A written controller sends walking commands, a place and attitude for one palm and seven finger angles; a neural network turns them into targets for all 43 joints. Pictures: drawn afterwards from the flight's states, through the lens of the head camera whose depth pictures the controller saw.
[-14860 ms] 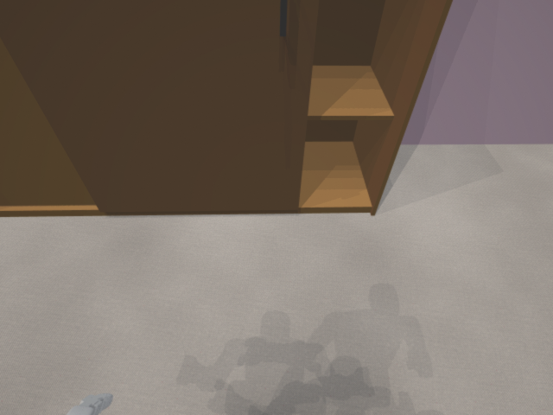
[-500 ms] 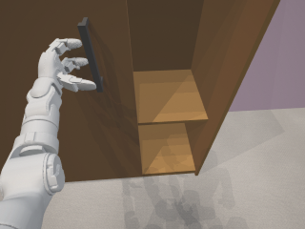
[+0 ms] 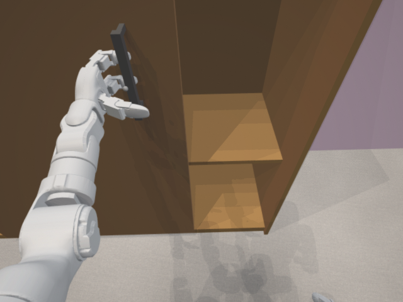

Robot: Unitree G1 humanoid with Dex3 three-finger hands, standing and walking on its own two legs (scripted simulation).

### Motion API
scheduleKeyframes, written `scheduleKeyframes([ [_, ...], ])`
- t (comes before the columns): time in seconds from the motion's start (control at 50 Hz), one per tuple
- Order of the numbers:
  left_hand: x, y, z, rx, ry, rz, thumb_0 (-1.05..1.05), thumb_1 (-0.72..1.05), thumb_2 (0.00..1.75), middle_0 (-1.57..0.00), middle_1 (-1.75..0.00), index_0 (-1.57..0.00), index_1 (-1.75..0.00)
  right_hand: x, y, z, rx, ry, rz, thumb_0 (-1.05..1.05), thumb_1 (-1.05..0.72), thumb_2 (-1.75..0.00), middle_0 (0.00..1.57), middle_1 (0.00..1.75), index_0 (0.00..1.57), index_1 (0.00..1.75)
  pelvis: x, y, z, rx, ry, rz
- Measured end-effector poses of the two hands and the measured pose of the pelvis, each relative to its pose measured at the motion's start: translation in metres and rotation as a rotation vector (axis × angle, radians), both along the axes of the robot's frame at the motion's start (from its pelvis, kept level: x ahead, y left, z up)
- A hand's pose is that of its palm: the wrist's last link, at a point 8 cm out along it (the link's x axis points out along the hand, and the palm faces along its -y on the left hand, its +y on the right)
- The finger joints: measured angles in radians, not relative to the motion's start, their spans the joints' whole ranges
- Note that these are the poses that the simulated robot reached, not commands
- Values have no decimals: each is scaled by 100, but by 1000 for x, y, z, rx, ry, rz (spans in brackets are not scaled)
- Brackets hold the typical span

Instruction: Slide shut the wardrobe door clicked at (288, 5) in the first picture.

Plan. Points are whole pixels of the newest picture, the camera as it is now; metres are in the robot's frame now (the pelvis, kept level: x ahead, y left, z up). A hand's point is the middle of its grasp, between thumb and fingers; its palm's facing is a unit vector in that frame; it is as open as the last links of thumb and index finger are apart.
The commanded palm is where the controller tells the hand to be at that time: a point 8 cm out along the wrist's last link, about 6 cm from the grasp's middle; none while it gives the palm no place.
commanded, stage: slide the fingers in behind the handle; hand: left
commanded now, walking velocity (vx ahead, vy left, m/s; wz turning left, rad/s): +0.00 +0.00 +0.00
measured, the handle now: (131, 76) +0.52 +0.16 +0.19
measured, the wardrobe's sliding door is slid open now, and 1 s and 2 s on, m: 0.36 0.36 0.36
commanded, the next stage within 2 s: grip the handle and tug to test in 0.96 s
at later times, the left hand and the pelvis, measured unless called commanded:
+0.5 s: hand (129, 90) +0.46 +0.15 +0.20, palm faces +0.05 -1.00 +0.03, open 14.1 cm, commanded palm +0.44 +0.19 +0.19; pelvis +0.00 -0.01 +0.00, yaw +0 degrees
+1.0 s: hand (132, 89) +0.46 +0.14 +0.20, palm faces +0.03 -1.00 +0.03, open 14.0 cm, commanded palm +0.44 +0.20 +0.19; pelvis +0.00 +0.01 +0.00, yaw -1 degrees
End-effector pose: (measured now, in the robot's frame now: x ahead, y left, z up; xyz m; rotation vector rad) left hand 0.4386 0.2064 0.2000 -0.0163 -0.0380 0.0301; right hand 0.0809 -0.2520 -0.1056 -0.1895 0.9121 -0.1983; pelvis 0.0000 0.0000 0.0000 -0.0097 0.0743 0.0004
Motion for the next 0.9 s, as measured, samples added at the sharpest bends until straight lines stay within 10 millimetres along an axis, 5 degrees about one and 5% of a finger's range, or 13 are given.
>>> scheduleKeyframes([
  [0.3,2,-3,-4,-5,1,33,-1,-50,30,-30,-120,-30,-120,-27,-9,-6,13,67,-53,1,-90,-90,20,30,20,30,3,-8,1,2,-3,-18],
  [0.64,-2,-6,-6,-4,22,28,-1,-50,30,-30,-120,-29,-119,-7,-4,1,2,3,-25,1,-90,-90,20,30,20,30,-2,-3,1,0,-9,-9],
  [0.9,2,-5,0,4,-13,0,-1,-50,30,-30,-120,-30,-120,-20,7,-3,11,37,-31,1,-90,-90,20,30,20,30,0,5,0,-3,-4,-10],
])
